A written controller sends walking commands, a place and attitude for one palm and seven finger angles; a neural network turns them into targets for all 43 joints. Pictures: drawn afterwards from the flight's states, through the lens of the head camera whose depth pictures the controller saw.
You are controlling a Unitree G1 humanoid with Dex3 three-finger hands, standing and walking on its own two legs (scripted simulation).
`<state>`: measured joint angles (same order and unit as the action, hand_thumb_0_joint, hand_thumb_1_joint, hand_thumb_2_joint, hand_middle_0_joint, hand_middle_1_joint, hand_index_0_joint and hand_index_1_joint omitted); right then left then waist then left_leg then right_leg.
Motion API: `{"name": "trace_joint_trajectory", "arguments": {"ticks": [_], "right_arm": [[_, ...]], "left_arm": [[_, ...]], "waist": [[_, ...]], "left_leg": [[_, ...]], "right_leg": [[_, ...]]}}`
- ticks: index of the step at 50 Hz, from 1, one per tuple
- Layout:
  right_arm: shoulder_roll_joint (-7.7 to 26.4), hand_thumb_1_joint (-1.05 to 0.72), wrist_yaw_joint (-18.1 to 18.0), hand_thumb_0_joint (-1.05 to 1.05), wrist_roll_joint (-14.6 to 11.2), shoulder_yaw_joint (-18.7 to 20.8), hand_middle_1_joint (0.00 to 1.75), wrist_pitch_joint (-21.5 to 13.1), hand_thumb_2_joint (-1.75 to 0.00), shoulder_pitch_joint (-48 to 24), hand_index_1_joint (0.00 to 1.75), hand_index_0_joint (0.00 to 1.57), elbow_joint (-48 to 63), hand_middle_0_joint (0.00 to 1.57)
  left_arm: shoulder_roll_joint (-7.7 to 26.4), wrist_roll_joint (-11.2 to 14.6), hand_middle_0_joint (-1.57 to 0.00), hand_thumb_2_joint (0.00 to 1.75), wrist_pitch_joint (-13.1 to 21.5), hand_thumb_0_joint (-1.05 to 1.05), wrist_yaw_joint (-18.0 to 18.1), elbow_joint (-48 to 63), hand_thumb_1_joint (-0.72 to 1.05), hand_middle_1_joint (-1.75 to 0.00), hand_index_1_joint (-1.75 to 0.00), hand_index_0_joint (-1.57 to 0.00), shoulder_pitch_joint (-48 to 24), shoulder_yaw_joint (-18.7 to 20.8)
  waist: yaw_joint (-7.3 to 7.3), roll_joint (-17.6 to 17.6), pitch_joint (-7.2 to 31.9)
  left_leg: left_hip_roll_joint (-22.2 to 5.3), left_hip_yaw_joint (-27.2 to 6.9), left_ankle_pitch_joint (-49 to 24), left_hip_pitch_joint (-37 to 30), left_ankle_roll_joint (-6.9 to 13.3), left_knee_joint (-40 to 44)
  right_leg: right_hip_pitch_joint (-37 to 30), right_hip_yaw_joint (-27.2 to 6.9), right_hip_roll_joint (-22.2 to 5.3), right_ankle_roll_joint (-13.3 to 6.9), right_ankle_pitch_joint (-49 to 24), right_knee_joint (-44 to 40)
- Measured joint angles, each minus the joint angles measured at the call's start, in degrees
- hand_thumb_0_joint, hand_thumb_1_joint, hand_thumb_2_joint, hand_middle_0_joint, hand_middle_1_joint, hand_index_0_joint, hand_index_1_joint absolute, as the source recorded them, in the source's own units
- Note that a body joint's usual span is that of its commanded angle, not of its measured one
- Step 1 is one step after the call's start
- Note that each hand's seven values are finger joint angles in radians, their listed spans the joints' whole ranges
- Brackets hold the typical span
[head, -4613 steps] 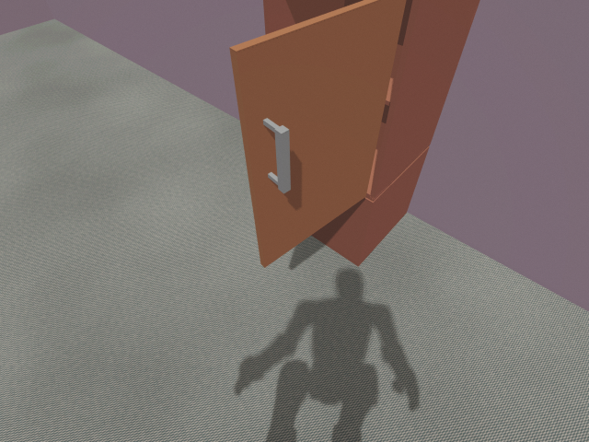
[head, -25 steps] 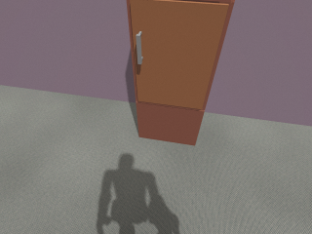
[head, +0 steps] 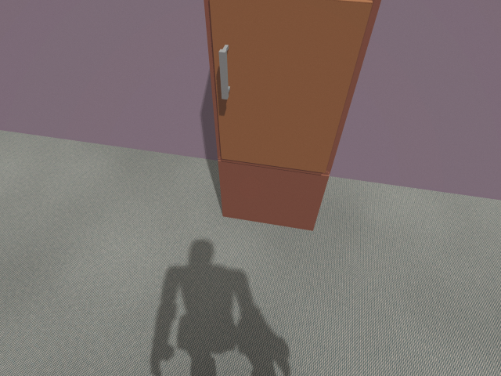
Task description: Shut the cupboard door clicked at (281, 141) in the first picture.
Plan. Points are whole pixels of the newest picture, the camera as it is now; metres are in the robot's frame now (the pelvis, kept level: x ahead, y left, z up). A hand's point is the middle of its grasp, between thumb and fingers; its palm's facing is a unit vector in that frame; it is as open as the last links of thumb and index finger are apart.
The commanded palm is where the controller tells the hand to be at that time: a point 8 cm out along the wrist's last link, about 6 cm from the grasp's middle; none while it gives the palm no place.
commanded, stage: look to check the result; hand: left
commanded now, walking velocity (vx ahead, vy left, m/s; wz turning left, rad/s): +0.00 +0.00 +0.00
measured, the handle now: (225, 72) +0.92 +0.13 +0.03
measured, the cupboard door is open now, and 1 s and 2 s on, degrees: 0 0 0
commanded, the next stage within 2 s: stand and wait in 0.26 s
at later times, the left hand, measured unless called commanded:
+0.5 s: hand out of the picture +0.03 +0.20 -0.17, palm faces +0.01 -0.97 -0.24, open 7.4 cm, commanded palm none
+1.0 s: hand out of the picture +0.05 +0.21 -0.17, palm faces +0.01 -0.96 -0.28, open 7.4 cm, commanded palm none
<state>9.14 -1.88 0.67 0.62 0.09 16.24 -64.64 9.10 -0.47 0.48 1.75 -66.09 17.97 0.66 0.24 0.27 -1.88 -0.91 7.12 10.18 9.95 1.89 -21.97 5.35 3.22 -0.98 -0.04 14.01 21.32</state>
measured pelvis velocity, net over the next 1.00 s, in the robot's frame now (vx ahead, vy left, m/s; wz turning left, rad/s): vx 0.02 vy -0.01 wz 0.01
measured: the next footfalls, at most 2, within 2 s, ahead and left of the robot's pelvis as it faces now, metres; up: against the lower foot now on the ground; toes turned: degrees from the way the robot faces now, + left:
none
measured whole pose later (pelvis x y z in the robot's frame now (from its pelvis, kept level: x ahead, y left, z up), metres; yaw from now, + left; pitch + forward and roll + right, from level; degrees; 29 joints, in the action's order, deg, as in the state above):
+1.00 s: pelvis +0.02 -0.01 +0.00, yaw +0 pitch -1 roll +0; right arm 15.2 -1.1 0.7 0.4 -0.2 9.5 -64.4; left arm 14.4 -0.5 0.8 0.7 -65.3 11.2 0.7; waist 0.2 0.4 -2.2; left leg -0.8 6.6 9.9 7.5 1.1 -18.6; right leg 2.6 3.6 -0.8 -0.4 13.8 17.6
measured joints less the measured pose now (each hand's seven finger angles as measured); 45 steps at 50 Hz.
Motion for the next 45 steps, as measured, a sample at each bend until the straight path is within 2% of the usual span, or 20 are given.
{"name": "trace_joint_trajectory", "arguments": {"ticks": [21,45], "right_arm": [[3.56,-0.9,0.48,0.0,0.07,0.11,0.3,-0.19,-0.89,-3.47,0.3,0.2,0.29,0.2],[5.75,-0.9,0.85,0.0,0.04,-0.16,0.3,-0.25,-0.89,-6.32,0.3,0.2,0.33,0.2]], "left_arm": [[2.79,-0.11,-0.2,0.9,0.17,0.0,-0.73,0.87,0.9,-0.3,-0.29,-0.2,-4.23,0.07],[5.1,-0.06,-0.2,0.9,0.27,0.0,-1.09,0.87,0.9,-0.3,-0.29,-0.2,-6.67,0.06]], "waist": [[0.14,-0.17,-0.36],[0.06,0.13,-0.55]], "left_leg": [[0.25,0.1,-0.56,-1.03,-0.03,1.76],[0.22,-0.4,-0.47,-2.11,-0.59,3.23]], "right_leg": [[-0.92,-0.11,-0.1,0.09,-0.51,-1.59],[-2.35,0.34,0.12,-0.24,-0.41,-3.48]]}}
